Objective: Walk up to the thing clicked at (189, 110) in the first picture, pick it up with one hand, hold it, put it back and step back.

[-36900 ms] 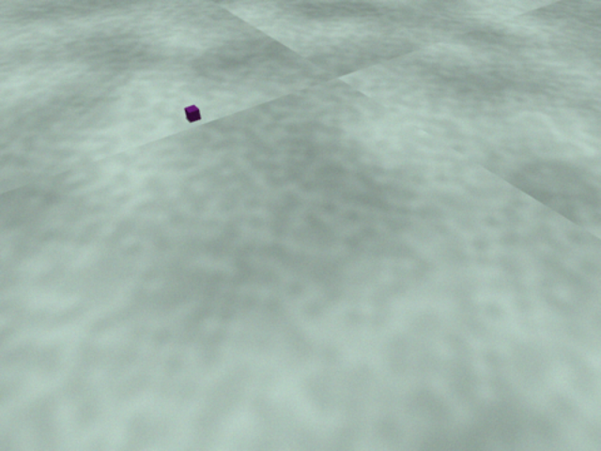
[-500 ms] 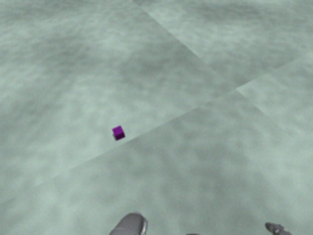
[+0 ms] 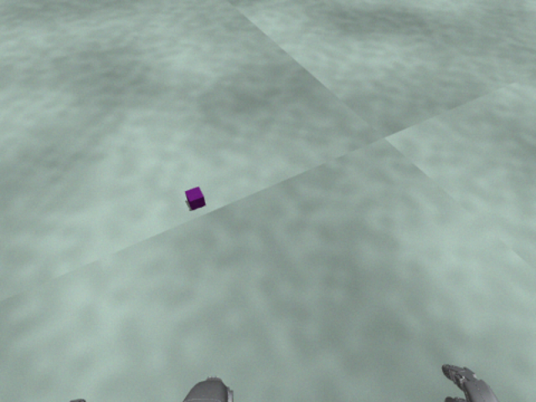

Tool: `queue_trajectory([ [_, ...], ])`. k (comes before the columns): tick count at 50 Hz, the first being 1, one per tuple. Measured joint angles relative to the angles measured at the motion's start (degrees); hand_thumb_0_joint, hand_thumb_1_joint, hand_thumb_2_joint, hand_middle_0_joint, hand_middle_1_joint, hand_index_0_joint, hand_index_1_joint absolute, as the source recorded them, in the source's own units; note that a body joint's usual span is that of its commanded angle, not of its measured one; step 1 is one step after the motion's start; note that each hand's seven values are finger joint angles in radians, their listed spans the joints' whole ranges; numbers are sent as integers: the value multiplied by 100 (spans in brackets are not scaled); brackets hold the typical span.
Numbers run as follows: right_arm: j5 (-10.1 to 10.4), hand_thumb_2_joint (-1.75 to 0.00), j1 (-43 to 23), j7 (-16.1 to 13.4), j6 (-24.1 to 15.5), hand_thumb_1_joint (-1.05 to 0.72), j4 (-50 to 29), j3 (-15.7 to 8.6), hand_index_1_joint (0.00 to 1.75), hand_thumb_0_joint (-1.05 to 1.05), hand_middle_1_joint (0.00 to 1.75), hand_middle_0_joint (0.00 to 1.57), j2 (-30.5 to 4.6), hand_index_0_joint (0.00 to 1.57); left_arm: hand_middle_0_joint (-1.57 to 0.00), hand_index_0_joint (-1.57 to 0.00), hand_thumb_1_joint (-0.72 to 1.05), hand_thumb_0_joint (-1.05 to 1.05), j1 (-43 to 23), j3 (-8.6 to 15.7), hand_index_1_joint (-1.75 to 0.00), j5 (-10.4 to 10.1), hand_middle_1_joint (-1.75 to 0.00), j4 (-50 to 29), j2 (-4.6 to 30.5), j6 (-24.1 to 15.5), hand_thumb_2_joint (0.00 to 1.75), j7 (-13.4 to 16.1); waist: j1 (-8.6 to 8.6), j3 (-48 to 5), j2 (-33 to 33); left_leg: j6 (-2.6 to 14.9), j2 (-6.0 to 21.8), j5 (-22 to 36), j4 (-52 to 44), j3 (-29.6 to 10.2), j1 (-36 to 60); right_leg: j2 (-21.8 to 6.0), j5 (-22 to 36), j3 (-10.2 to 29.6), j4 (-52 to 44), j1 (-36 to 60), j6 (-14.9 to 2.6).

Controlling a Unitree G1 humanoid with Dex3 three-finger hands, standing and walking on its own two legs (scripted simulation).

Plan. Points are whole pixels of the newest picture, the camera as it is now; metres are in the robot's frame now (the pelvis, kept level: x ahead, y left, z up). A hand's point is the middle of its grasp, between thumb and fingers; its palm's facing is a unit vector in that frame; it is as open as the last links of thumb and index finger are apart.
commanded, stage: step back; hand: left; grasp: from above
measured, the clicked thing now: (195, 198) +1.00 +0.33 -0.72
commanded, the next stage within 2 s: stand in 1.00 s
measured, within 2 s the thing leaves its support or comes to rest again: neither
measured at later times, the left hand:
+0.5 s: hand out of the picture +0.03 +0.27 -0.13, palm faces +0.06 -0.92 -0.39, open 7.4 cm
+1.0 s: hand out of the picture +0.08 +0.28 -0.13, palm faces +0.06 -0.93 -0.36, open 7.4 cm
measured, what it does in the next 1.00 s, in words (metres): stands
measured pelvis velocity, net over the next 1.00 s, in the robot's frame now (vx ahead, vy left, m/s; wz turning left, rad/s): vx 0.02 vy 0.02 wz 0.06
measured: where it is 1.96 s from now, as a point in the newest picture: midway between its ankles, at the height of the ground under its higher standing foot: outside the picture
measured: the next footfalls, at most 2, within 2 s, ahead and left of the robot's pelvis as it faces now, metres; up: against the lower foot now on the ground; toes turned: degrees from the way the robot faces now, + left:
none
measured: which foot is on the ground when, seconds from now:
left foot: down 0.00-1.00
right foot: down 0.00-1.00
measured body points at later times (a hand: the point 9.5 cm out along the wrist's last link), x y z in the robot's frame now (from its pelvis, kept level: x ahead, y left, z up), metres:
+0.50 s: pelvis -0.02 +0.00 +0.01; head -0.02 -0.01 +0.46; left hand +0.03 +0.32 -0.10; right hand +0.06 -0.30 -0.12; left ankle -0.01 +0.12 -0.71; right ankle -0.02 -0.12 -0.72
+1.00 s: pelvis +0.02 +0.02 +0.02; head +0.04 +0.02 +0.47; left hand +0.08 +0.33 -0.11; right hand +0.15 -0.27 -0.10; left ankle +0.03 +0.14 -0.72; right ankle -0.01 -0.12 -0.72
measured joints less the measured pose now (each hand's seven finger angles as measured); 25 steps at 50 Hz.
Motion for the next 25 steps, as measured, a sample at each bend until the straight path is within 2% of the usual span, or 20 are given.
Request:
queue_trajectory([
  [1,20,-90,21,-12,33,-90,56,-25,30,0,30,20,-13,21,-20,-20,91,0,68,-16,-30,29,-30,81,-51,-19,89,-13,-5,-43,73,6,-72,-375,144,-180,-53,43,31,-37,50,-29,-2],
  [3,62,-90,137,-7,82,-90,193,-39,30,0,30,20,13,21,-20,-20,91,0,239,-46,-30,60,-30,189,-77,-31,89,-41,96,-209,-31,-30,-391,-980,594,-389,-125,-57,15,53,168,-143,-64],
  [6,125,-90,350,38,51,-90,365,-59,30,0,30,20,-47,21,-20,-20,90,0,350,-60,-30,80,-30,302,-134,-63,89,-34,122,-325,-66,-63,-652,-1056,1049,-493,-67,-213,106,47,106,-175,-45],
  [8,114,-90,506,75,19,-90,487,-66,30,1,30,20,-76,21,-21,-20,90,0,370,-50,-30,94,-30,324,-132,-103,89,-48,124,-389,-65,-95,-649,-1128,842,-418,155,-291,143,-10,72,-205,-18],
  [10,95,-90,652,112,-20,-90,613,-66,30,1,30,20,-73,20,-21,-20,90,0,351,-41,-30,93,-30,318,-94,-125,89,-67,115,-429,-77,-113,-583,-1156,207,-279,530,-366,142,-96,86,-233,26],
  [11,88,-90,712,121,-50,-90,676,-73,30,1,30,20,-58,20,-21,-20,90,0,325,-45,-30,78,-30,315,-65,-120,89,-73,100,-434,-94,-104,-571,-994,-248,-214,760,-415,118,-144,134,-253,60],
  [13,52,-90,702,112,-98,-90,816,-89,30,1,30,20,71,20,-21,-20,90,0,243,-54,-30,41,-30,338,26,-91,89,-64,131,-319,-303,-44,-725,-197,-680,-103,976,-594,66,-66,272,-262,111],
  [16,27,-90,702,151,-166,-90,848,-41,30,1,30,20,224,20,-20,-20,90,0,203,-76,-30,-48,-30,481,98,-44,89,-70,86,-386,-350,74,-695,-156,-726,-67,957,-489,-410,-6,507,-369,-39],
  [18,7,-90,673,166,-215,-90,823,5,30,1,30,20,331,21,-20,-20,91,0,183,-64,-30,-74,-30,540,163,-54,89,-76,43,-411,-372,69,-621,-124,-806,-60,977,-414,-583,-73,597,-414,-97],
  [20,10,-90,633,176,-243,-90,804,32,30,1,30,20,389,21,-20,-20,91,0,138,-51,-30,-87,-30,586,192,-110,89,-75,-2,-418,-358,7,-553,-96,-835,-81,973,-381,-423,-181,207,-305,-137],
  [22,55,-90,574,169,-200,-90,823,42,30,1,30,20,378,21,-20,-20,91,0,52,-42,-30,-65,-30,638,136,-195,89,-50,-31,-387,-217,-83,-438,-148,-719,-173,946,-283,419,-303,-318,-94,-83],
  [23,80,-90,562,160,-165,-90,838,41,30,1,30,20,357,21,-20,-20,91,0,25,-44,-30,-43,-30,639,89,-237,89,-42,-34,-406,-122,-73,-404,-253,-596,-273,896,-222,549,-368,-405,-44,-57],
  [25,86,-90,547,126,-109,-90,879,27,30,1,30,20,335,21,-20,-20,91,0,22,-56,-30,2,-30,606,29,-298,89,-53,16,-483,-84,-33,-505,-922,-96,-365,713,-227,470,-399,-398,-35,-65],
])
